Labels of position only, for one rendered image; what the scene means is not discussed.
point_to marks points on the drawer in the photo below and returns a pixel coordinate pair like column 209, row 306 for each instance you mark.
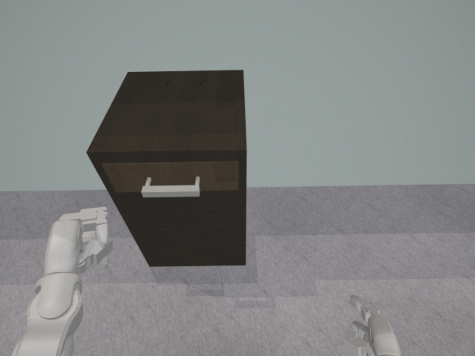
column 214, row 176

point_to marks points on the cabinet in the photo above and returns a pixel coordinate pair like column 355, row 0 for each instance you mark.
column 179, row 116

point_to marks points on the robot left forearm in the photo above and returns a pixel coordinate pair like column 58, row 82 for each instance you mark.
column 53, row 316

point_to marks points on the handle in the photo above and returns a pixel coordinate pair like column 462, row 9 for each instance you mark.
column 171, row 190

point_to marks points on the right robot hand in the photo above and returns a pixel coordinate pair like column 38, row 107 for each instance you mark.
column 378, row 338

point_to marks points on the left robot hand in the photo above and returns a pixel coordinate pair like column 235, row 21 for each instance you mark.
column 65, row 242

